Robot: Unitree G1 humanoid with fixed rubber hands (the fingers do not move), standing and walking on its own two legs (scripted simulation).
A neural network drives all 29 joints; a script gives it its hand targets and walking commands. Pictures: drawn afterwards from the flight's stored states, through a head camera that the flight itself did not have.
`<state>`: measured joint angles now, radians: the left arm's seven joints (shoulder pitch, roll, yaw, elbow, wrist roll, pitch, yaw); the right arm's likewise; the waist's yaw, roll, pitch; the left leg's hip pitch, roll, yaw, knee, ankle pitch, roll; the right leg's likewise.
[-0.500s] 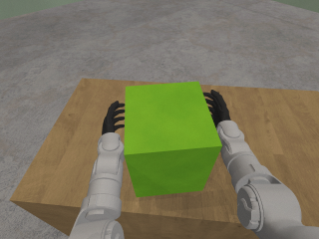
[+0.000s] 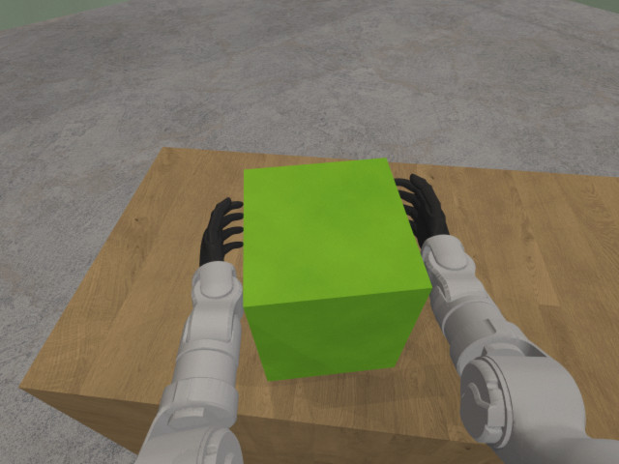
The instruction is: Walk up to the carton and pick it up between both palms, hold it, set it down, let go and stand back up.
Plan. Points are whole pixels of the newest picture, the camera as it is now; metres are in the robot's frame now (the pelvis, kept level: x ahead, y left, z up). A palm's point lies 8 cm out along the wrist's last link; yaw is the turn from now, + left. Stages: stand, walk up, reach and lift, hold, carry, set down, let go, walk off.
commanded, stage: set down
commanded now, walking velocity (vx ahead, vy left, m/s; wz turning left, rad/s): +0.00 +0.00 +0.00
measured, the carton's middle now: (324, 275) +0.38 +0.03 +0.01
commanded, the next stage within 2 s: none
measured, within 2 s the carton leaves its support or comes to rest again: rests again in 0.72 s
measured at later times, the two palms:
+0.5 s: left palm (218, 268) +0.35 +0.18 +0.05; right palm (428, 241) +0.41 -0.11 +0.06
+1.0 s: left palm (222, 271) +0.35 +0.18 +0.03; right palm (424, 247) +0.42 -0.11 +0.04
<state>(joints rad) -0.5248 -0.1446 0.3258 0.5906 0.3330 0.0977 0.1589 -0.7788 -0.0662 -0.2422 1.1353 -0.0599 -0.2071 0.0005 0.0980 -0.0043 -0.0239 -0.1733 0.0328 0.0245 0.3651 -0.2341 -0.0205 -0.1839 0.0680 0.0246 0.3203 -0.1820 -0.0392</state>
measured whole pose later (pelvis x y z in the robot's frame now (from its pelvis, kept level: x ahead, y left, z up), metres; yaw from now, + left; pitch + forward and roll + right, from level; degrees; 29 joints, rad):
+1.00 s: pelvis +0.01 +0.00 +0.00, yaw +0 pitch +6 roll -1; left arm -0.52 -0.15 0.38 0.70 0.36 -0.10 0.16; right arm -0.77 -0.06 -0.30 1.21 -0.13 -0.35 0.01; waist 0.10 0.00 0.00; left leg -0.23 0.03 0.02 0.37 -0.23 -0.02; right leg -0.24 0.07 0.02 0.32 -0.18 -0.04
